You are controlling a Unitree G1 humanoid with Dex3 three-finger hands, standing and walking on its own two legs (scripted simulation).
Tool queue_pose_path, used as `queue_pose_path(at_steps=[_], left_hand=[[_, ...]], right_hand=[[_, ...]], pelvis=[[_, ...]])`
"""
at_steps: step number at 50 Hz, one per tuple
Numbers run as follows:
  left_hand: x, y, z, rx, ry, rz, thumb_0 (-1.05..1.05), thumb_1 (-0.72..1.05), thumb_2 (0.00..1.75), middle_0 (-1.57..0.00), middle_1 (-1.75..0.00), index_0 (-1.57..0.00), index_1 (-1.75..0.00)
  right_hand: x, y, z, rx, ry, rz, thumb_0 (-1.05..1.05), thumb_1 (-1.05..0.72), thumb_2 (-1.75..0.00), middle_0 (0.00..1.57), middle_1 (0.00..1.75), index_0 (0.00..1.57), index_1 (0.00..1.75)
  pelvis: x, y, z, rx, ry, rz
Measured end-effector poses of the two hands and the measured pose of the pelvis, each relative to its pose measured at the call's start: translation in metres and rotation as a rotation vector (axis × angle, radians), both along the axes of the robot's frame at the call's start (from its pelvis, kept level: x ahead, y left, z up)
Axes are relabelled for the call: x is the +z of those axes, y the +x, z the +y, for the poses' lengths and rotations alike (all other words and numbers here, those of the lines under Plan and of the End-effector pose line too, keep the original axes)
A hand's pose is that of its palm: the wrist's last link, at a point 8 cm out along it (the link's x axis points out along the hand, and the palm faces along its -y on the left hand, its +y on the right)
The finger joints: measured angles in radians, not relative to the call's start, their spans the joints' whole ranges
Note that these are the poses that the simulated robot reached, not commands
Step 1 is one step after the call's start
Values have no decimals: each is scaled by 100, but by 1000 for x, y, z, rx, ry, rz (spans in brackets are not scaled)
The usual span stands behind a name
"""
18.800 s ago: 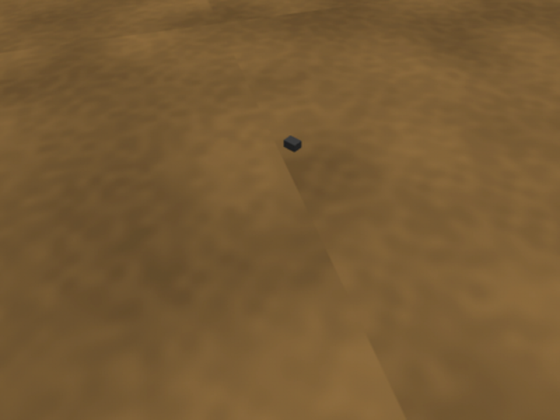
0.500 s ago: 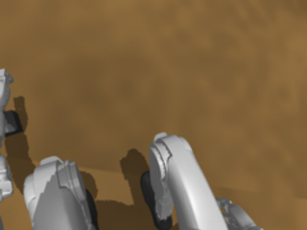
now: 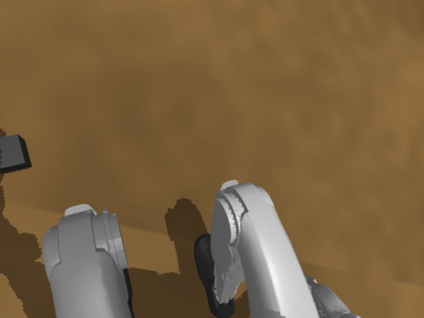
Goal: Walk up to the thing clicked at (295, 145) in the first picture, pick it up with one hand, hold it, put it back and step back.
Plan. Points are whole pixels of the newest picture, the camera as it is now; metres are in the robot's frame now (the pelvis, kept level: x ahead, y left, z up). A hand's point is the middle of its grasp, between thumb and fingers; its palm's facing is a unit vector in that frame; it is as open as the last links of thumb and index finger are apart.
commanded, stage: rest palm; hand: left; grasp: from above
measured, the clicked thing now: (0, 156) +0.43 +0.36 -0.29
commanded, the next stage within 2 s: close in 1.24 s
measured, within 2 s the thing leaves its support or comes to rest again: neither
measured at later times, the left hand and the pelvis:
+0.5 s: hand out of the picture +0.42 +0.36 -0.25, palm faces -0.43 -0.19 -0.88, open 14.1 cm; pelvis +0.00 +0.00 -0.02, yaw -2 degrees
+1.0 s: hand out of the picture +0.41 +0.36 -0.26, palm faces -0.41 -0.17 -0.90, open 14.2 cm; pelvis +0.00 +0.00 -0.02, yaw -4 degrees
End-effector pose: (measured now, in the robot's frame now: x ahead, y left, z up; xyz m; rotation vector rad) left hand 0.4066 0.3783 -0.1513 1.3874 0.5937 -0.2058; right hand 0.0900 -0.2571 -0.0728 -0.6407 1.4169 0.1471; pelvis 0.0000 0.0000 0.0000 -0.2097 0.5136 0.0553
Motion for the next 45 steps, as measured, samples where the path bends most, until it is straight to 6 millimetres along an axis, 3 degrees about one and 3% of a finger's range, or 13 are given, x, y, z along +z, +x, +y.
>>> queue_pose_path(at_steps=[5,10,19,25,31,37,45], left_hand=[[-17,2,-19,-41,-33,-43,0,-52,97,-12,-94,-10,-96],[-24,9,-29,-44,7,-109,0,-54,100,-10,-94,-9,-96],[-28,19,-29,62,93,-90,0,-52,98,-9,-97,-8,-98],[-40,18,-19,145,74,-19,0,-51,96,-8,-99,-9,-99],[-51,16,-17,118,24,12,0,-51,96,-9,-99,-9,-100],[-53,16,-20,52,-11,-41,0,-53,98,-9,-97,-8,-99],[-50,5,-18,13,23,-62,0,-54,99,-8,-95,-7,-98]], right_hand=[[7,14,1,44,-17,-40,0,-89,-89,21,30,20,30],[7,16,-1,85,-14,-62,0,-89,-89,20,30,20,30],[-4,-11,0,73,48,-32,0,-89,-89,20,30,20,30],[-6,-31,7,40,76,11,0,-89,-89,20,30,20,30],[-2,-40,14,39,76,70,0,-89,-89,20,30,20,30],[5,-32,14,81,50,70,0,-89,-89,21,30,20,30],[10,-7,10,158,34,7,0,-89,-89,21,30,20,30]], pelvis=[[-3,0,1,-7,-13,-16],[-10,-2,0,-14,-10,-37],[-18,-5,-1,-33,-6,-40],[-17,-3,-1,-38,-9,-41],[-14,-1,-1,-37,-17,-50],[-14,0,2,-41,-37,-67],[-16,-1,4,-44,-47,-76]])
